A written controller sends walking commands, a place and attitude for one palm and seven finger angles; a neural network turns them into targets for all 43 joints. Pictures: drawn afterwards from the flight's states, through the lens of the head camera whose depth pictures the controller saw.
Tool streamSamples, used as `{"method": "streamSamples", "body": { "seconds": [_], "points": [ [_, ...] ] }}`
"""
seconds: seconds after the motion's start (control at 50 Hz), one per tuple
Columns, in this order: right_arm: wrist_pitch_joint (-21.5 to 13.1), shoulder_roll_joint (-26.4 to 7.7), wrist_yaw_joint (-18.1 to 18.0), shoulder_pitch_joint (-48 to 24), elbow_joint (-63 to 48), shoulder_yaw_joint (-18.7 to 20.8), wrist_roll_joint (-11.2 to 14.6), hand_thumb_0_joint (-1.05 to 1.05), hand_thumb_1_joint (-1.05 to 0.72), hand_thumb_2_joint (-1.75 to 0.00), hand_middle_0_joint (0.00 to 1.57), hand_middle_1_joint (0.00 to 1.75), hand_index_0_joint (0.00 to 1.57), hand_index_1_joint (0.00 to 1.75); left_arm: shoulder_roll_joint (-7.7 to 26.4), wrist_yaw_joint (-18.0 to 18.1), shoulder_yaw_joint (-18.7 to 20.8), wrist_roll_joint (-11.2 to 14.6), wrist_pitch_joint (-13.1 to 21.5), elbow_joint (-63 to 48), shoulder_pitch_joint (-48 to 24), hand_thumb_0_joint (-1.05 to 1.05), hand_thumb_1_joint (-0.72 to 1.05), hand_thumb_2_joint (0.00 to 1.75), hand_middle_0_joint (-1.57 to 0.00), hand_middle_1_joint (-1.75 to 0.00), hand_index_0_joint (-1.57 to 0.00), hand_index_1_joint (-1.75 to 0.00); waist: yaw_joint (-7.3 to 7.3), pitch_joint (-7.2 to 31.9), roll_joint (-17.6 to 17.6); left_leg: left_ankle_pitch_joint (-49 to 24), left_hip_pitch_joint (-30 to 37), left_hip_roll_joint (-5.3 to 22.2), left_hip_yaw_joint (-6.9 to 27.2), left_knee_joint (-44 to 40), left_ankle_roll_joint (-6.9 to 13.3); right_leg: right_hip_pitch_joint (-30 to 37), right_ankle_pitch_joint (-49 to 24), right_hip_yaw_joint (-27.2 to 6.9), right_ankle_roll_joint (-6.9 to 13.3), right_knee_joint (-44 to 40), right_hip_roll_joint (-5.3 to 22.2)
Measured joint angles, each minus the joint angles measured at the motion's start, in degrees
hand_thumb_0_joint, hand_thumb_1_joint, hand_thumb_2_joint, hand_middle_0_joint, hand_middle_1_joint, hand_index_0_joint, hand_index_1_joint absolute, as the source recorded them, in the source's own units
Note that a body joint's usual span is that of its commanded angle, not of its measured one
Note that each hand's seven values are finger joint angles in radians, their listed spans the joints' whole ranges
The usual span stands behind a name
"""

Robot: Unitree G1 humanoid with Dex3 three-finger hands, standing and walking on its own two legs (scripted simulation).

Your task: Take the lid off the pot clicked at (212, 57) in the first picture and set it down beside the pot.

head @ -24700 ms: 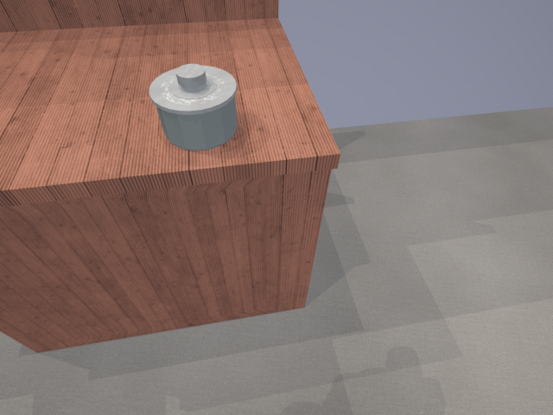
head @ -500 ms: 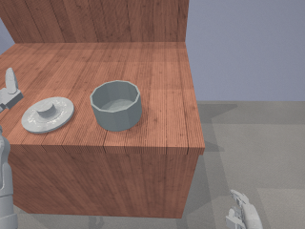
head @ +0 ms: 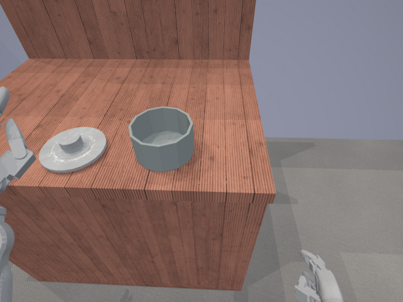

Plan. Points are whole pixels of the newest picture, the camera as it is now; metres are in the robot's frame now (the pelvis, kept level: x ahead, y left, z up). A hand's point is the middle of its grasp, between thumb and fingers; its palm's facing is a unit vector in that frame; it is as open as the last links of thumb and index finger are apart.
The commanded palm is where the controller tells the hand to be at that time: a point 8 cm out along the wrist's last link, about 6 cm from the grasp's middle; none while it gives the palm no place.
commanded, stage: draw the hand back to the body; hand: left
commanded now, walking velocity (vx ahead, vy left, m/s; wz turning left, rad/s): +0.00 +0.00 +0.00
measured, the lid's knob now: (70, 140) +0.44 +0.40 +0.07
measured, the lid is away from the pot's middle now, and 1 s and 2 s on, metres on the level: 0.24 0.24 0.24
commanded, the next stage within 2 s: step back with the hand held close in 0.38 s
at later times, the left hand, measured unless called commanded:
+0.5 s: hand (11, 193) +0.16 +0.25 +0.25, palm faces +0.49 -0.82 -0.31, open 7.4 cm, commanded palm +0.11 +0.29 +0.25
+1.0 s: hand out of the picture +0.12 +0.28 +0.23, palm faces +0.38 -0.77 -0.51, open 7.4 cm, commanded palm +0.06 +0.33 +0.25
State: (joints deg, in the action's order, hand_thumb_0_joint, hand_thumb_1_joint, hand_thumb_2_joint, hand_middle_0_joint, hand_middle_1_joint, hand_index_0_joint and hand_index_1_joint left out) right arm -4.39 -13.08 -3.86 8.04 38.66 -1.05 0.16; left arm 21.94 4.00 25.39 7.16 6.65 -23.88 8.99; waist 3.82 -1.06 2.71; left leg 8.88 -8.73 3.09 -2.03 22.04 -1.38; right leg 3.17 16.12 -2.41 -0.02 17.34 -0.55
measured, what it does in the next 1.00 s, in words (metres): shifts its weight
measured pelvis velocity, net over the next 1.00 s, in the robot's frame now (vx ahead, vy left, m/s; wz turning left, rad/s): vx -0.07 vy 0.05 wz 0.00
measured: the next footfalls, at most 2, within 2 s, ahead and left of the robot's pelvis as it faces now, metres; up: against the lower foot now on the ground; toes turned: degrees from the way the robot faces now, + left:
right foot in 1.44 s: -0.13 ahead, -0.07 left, +0.00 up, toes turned -2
left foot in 1.62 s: -0.12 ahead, +0.21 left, +0.00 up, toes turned -1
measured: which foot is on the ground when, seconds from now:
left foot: down 0.00-1.00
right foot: down 0.00-1.00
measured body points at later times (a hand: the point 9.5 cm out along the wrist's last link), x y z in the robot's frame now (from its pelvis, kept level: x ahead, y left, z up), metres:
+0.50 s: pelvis -0.02 +0.01 +0.00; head -0.05 +0.00 +0.45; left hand +0.13 +0.29 +0.26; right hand +0.20 -0.19 -0.07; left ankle +0.04 +0.14 -0.74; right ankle -0.07 -0.12 -0.74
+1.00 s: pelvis -0.07 +0.05 -0.01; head -0.05 +0.07 +0.43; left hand +0.10 +0.32 +0.26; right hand +0.10 -0.19 -0.08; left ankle +0.04 +0.14 -0.74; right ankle -0.07 -0.12 -0.74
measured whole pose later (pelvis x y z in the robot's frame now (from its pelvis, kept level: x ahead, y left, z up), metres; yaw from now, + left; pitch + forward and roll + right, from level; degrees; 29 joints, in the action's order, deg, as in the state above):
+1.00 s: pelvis -0.07 +0.05 -0.01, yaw +0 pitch -1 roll -3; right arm -2.9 -12.5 -2.7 12.5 29.5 0.8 1.9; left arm 29.6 5.6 31.1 5.1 12.8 -44.5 30.0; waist -0.1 -3.2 0.6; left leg 6.4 -23.7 2.0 -2.2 30.4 2.5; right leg -12.5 15.1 -2.6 -2.5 27.9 0.4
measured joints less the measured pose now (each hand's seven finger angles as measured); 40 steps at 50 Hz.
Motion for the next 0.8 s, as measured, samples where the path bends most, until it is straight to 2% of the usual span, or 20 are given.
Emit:
{"method": "streamSamples", "body": {
  "seconds": [0.28, 0.5, 0.64, 0.8],
  "points": [
    [-1.11, 0.94, 0.21, 0.41, -0.58, -0.23, -0.66, 0.02, -0.91, -0.90, 0.21, 0.30, 0.20, 0.30, -0.85, -0.44, -1.96, -0.53, 1.05, -9.98, 11.14, 0.02, 0.89, 0.90, -0.21, -0.30, -0.21, -0.30, 0.59, 0.30, 0.20, -0.14, 0.11, -0.14, 0.38, 0.75, 0.34, 0.76, -0.53, 0.39, -0.38, -0.26, 0.08],
    [-1.78, 1.53, -0.19, 0.15, -0.25, -0.80, -0.99, 0.02, -0.91, -0.90, 0.21, 0.30, 0.20, 0.30, -1.40, -0.03, -2.32, -0.87, 0.95, -10.33, 10.31, 0.01, 0.88, 0.90, -0.21, -0.30, -0.21, -0.30, 1.05, -0.51, 0.11, -0.71, 0.17, -0.24, 0.94, 0.86, 0.46, 1.05, -0.93, 0.95, -0.48, -0.21, 0.05],
    [1.52, -0.17, 1.10, 0.67, -4.06, -0.01, 0.33, 0.02, -0.91, -0.90, 0.21, 0.30, 0.21, 0.30, 1.78, 0.01, 1.45, -1.74, 4.20, -11.29, 11.36, 0.01, 0.88, 0.90, -0.21, -0.30, -0.21, -0.30, -0.90, 1.14, 1.22, 0.98, -6.08, 0.33, 0.98, 5.57, 1.14, -4.19, -0.59, 0.74, -1.31, 2.17, -0.45],
    [4.53, -0.76, 1.06, 1.68, -7.90, 2.09, 1.54, 0.02, -0.91, -0.90, 0.21, 0.30, 0.20, 0.30, 4.67, -0.53, 1.55, -1.95, 2.94, -14.95, 17.63, 0.01, 0.88, 0.90, -0.21, -0.30, -0.21, -0.30, -3.46, -0.29, -1.45, 0.22, -9.22, -0.80, -1.42, 6.24, 2.81, -9.60, -0.09, -1.37, -3.10, 6.27, 1.11]
  ]
}}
